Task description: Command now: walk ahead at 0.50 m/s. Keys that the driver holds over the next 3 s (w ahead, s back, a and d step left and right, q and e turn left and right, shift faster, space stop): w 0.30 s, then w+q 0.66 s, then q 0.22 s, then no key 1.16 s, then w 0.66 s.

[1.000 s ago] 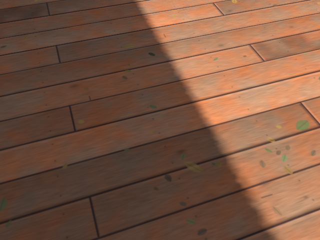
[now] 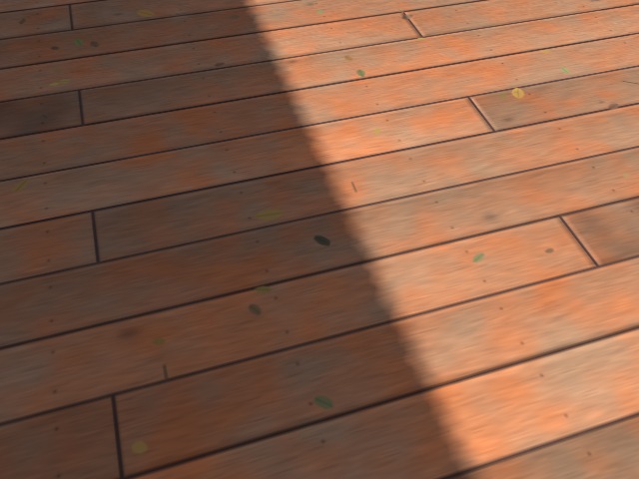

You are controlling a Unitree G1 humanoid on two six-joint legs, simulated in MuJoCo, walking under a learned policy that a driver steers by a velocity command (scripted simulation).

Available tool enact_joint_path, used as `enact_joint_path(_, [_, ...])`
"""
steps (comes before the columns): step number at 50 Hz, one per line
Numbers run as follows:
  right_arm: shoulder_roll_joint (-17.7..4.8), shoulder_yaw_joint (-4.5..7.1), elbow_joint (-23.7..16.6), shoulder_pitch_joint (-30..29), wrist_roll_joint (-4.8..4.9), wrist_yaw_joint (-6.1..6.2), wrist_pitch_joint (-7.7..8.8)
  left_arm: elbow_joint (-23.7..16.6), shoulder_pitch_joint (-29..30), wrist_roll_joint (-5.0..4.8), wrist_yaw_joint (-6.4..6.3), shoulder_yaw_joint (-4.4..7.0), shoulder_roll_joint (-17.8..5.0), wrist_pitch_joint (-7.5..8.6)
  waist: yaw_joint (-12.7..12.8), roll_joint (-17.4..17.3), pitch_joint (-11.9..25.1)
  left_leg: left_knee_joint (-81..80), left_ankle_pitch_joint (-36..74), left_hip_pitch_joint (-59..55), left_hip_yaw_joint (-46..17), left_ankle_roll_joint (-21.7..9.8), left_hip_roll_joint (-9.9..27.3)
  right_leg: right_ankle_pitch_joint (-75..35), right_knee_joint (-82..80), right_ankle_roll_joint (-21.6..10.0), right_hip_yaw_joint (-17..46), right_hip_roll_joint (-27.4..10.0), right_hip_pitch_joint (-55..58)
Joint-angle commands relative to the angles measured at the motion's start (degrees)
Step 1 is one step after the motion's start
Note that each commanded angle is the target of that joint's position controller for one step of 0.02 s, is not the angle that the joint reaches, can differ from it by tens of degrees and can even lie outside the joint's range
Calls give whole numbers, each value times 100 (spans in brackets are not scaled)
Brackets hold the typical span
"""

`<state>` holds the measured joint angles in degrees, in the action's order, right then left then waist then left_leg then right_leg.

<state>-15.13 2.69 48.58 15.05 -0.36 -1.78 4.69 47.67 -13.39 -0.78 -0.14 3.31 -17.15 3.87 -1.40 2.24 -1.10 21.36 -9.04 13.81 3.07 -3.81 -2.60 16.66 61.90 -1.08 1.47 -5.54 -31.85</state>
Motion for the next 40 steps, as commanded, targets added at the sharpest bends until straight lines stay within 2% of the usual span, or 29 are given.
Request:
enact_joint_path(1, [-837,193,-279,-170,10,57,142,-317,-65,58,-41,88,-313,-26,187,-613,82,-1416,839,-338,-1369,-1040,1565,-704,-522,143,207,-320,-605])
enact_joint_path(3, [-889,207,-193,-26,29,108,115,-401,286,74,-19,66,-252,0,97,-549,11,-1458,1051,-454,-1058,-939,1454,-1368,-1239,194,165,-293,-696])
enact_joint_path(6, [-966,217,-69,219,79,161,75,-528,881,46,50,4,-118,60,-117,-549,-112,-1490,1023,-507,-679,-775,1285,-2154,-2307,191,-28,-105,-428])
enact_joint_path(9, [-1036,239,120,578,124,175,11,-685,1390,-3,134,-25,-122,97,-313,-537,-247,-1383,880,-914,-683,-764,1444,-2259,-2860,152,-91,26,-404])
enact_joint_path(11, [-1058,259,219,692,144,189,-57,-791,1595,-20,199,-22,-180,123,-326,-563,-314,-1193,1007,-1337,-744,-720,1634,-1989,-3107,44,-45,65,-513])
enact_joint_path(14, [-1152,309,274,608,165,227,-145,-779,1364,-12,260,38,-376,161,-73,-694,-149,-684,1925,-1765,-787,-569,1798,-1350,-3330,-189,-133,218,-47])
enact_joint_path(15, [-1177,314,256,478,173,239,-175,-652,908,6,249,112,-504,171,217,-724,123,-146,2834,-1746,-649,-468,1673,-1281,-3462,-307,-309,395,648])
enact_joint_path(16, [-1022,253,244,505,154,242,-200,-379,42,34,200,259,-770,175,594,-600,680,897,3195,-1356,-485,-317,1355,-1378,-3487,-478,-342,454,1984])
enact_joint_path(17, [-714,116,98,584,22,243,-192,-201,-997,106,134,384,-1204,163,936,73,1587,2713,1639,-146,-256,-105,970,-1530,-3275,-841,832,-620,3800])
enact_joint_path(18, [-26,-73,81,1325,58,191,-72,-83,-1182,79,154,441,-1509,124,546,1567,2230,4570,-2187,2111,-343,222,-71,-223,-3927,-1654,3411,-1807,5530])
enact_joint_path(19, [-697,84,149,900,199,173,25,-156,-1158,43,146,289,-918,130,841,863,1981,5197,-2453,2683,-1124,151,184,583,-4336,-1437,3622,-1704,5245])
enact_joint_path(20, [-964,177,-41,367,329,161,79,-194,-754,57,116,218,-723,153,791,632,1175,5258,-1929,2998,-1059,74,442,464,-4481,-1183,2772,-1557,4528])
enact_joint_path(21, [-917,177,-86,125,316,194,79,-240,-330,85,106,176,-608,171,601,276,763,5037,-1401,2802,-924,87,730,-14,-4661,-1058,2151,-1363,3759])
enact_joint_path(22, [-864,210,-81,50,240,218,41,-244,-38,110,113,136,-431,196,449,234,434,4751,-1049,2613,-925,122,888,-410,-4873,-1005,1668,-1186,3168])
enact_joint_path(23, [-772,230,-34,207,232,219,-37,-228,123,162,113,108,-319,237,264,380,352,4602,-800,2239,-982,141,1029,-711,-5051,-928,1262,-1047,2772])
enact_joint_path(24, [-645,226,13,326,245,218,-117,-197,209,171,117,105,-255,267,176,392,291,4512,-689,2058,-971,170,1059,-887,-5214,-927,971,-966,2558])
enact_joint_path(25, [-524,216,16,350,250,219,-186,-147,227,167,112,116,-276,299,122,340,204,4437,-613,2044,-955,203,1079,-1136,-5329,-949,709,-955,2404])
enact_joint_path(27, [-446,221,-84,168,221,230,-276,-52,205,180,77,160,-396,332,87,193,14,4180,-237,2318,-998,275,1094,-1560,-5475,-972,266,-950,2321])
enact_joint_path(31, [-373,214,-271,-304,171,151,-251,71,126,189,-24,197,-521,289,178,88,-151,2984,906,2548,-874,346,1024,-1979,-5574,-856,-541,-787,2520])
enact_joint_path(34, [-244,141,-503,-935,140,41,-222,157,-70,142,-82,228,-643,231,423,-27,-335,2136,1353,2441,-453,293,957,-2084,-5615,-785,-952,-800,2716])
enact_joint_path(37, [-212,104,-783,-1406,147,-62,-225,298,-386,69,-99,275,-745,105,586,-80,-485,1671,1116,2705,-244,169,887,-2466,-5379,-763,-1140,-1011,3421])
enact_joint_path(39, [-267,124,-943,-1507,157,-135,-235,334,-417,15,-107,309,-822,3,521,-8,-471,1510,673,2668,-62,28,762,-3233,-5037,-686,-1262,-1133,3815])
enact_joint_path(40, [-345,162,-990,-1427,159,-161,-245,309,-337,-5,-123,331,-898,-39,404,84,-357,1478,400,2407,92,-72,612,-4118,-4738,-623,-1351,-1147,3919])
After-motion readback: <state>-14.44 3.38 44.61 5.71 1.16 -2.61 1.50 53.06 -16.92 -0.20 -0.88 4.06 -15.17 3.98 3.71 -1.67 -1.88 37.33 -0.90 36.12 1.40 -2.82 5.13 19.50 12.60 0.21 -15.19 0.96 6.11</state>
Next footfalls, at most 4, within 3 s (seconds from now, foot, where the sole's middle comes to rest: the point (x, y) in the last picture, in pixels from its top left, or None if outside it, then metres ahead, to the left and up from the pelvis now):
0.32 right None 0.36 -0.16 -0.78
0.88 left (263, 415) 0.63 0.11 -0.78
1.32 right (299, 309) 0.90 0.03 -0.78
1.62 left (222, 384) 0.70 0.21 -0.78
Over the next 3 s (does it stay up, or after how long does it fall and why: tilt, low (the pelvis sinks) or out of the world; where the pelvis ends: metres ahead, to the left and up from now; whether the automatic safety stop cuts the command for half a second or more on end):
stays up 0.96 0.20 -0.01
